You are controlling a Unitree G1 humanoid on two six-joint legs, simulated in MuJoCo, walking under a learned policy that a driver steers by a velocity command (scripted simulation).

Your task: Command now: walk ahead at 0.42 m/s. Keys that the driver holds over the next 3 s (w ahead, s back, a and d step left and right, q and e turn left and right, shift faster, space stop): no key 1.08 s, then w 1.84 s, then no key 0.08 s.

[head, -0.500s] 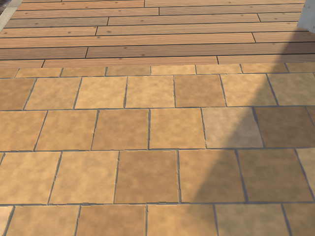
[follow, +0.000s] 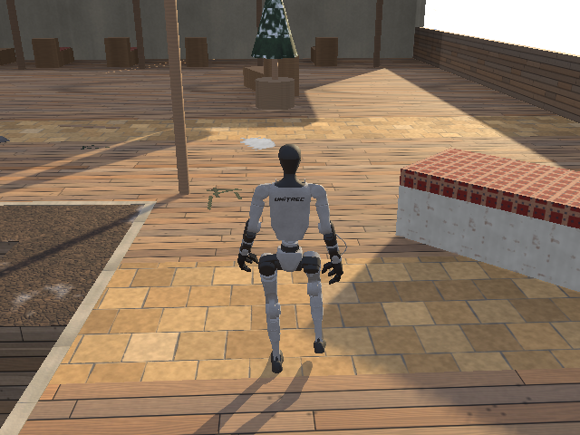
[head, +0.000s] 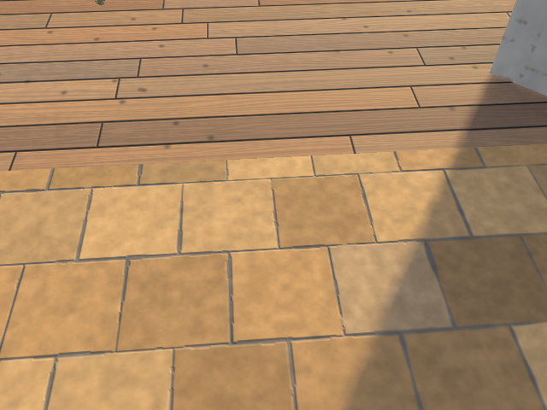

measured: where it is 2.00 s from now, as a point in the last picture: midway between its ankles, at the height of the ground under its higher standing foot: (286, 387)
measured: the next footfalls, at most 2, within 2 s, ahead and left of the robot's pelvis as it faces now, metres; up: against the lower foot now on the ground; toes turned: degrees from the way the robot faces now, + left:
right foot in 0.24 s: +0.29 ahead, -0.14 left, +0.00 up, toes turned +0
left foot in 0.54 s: +0.22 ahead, +0.09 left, +0.00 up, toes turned +2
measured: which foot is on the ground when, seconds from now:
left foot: down 0.00-0.26, up 0.28-0.52, down 0.54-1.00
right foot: up 0.00-0.22, down 0.24-1.00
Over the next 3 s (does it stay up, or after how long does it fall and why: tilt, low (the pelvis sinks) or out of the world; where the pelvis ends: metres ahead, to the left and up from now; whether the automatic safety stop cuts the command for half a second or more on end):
stays up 1.16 0.02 -0.02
